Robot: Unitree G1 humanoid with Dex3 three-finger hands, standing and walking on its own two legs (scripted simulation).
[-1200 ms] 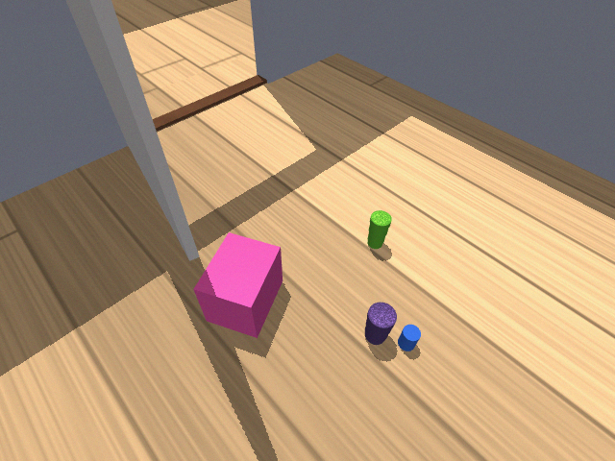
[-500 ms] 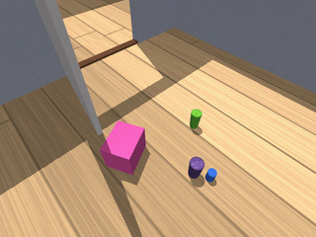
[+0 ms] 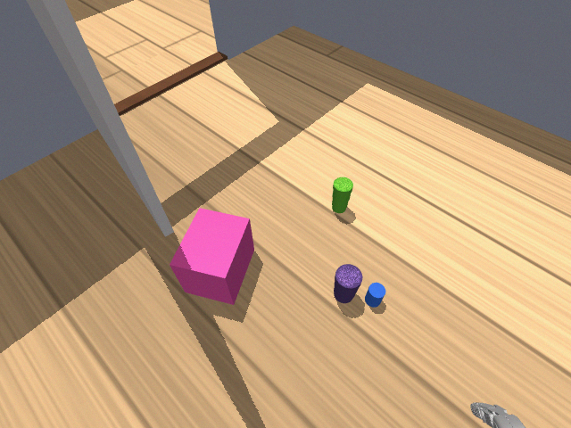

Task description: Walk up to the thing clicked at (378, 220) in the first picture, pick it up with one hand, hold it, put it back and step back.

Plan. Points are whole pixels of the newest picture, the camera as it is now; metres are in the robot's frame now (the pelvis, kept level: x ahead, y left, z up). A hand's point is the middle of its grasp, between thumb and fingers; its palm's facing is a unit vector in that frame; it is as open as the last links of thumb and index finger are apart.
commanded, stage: walk up
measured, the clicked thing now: (341, 196) +1.06 -0.20 -0.70
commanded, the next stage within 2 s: none
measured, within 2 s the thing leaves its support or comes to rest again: neither
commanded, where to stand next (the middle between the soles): +0.04 +0.01 m, yaw -79 degrees
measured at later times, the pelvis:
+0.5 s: pelvis +0.00 +0.08 +0.00, yaw -30 degrees
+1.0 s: pelvis +0.03 +0.07 -0.03, yaw -54 degrees
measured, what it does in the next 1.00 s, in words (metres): steps on the spot, turning right: right foot, then left foot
